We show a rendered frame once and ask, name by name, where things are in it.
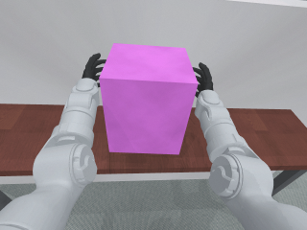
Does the carton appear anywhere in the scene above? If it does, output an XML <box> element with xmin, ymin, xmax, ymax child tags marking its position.
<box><xmin>99</xmin><ymin>43</ymin><xmax>199</xmax><ymax>155</ymax></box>

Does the robot right upper arm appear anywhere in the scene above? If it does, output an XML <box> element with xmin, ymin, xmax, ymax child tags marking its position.
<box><xmin>208</xmin><ymin>153</ymin><xmax>307</xmax><ymax>230</ymax></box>

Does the robot left upper arm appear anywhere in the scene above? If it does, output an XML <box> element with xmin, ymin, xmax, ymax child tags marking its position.
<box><xmin>0</xmin><ymin>143</ymin><xmax>98</xmax><ymax>230</ymax></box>

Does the left robot forearm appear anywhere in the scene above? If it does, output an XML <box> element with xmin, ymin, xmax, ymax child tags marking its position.
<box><xmin>33</xmin><ymin>78</ymin><xmax>100</xmax><ymax>180</ymax></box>

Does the table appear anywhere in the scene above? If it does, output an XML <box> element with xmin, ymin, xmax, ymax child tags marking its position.
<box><xmin>0</xmin><ymin>103</ymin><xmax>307</xmax><ymax>211</ymax></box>

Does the right robot forearm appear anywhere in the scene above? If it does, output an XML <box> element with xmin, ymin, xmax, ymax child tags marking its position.
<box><xmin>194</xmin><ymin>89</ymin><xmax>261</xmax><ymax>163</ymax></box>

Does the left robot hand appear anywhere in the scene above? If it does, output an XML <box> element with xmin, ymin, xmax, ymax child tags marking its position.
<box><xmin>82</xmin><ymin>53</ymin><xmax>106</xmax><ymax>87</ymax></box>

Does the right robot hand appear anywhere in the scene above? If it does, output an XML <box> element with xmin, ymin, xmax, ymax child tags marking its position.
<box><xmin>192</xmin><ymin>62</ymin><xmax>214</xmax><ymax>97</ymax></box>

